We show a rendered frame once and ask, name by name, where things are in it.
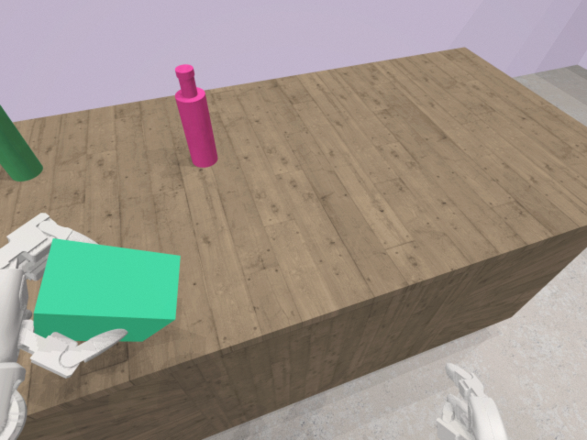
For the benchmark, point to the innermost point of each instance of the sponge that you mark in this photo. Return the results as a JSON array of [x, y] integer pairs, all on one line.
[[88, 289]]

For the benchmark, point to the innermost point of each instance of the table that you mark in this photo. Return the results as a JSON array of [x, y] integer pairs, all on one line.
[[355, 217]]

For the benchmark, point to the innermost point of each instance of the robot left hand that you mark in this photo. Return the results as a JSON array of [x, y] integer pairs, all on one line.
[[25, 257]]

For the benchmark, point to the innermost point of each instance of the robot left forearm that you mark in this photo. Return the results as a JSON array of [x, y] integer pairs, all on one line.
[[13, 408]]

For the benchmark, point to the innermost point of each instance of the robot right hand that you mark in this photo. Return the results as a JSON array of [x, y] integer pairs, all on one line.
[[479, 420]]

